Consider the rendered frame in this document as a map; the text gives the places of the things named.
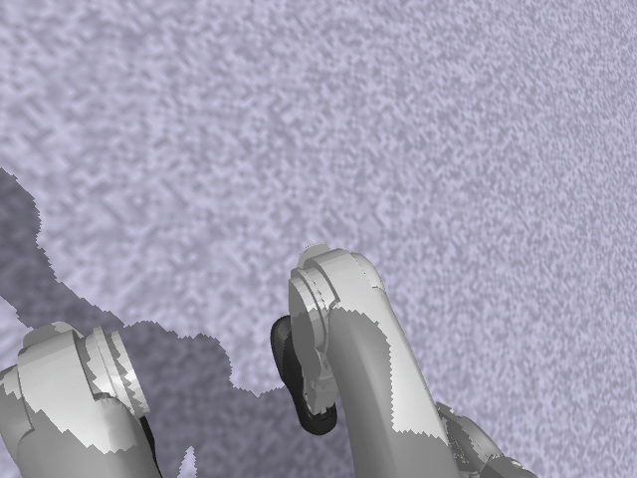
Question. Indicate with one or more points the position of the left robot foot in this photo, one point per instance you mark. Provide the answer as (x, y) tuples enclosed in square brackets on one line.
[(150, 439)]

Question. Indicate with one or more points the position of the right robot arm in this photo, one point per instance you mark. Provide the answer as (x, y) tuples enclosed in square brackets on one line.
[(505, 467)]

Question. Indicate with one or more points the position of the right robot hand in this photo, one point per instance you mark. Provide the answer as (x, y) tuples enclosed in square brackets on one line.
[(473, 448)]

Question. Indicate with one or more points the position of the right robot foot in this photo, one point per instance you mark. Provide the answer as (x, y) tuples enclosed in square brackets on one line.
[(290, 372)]

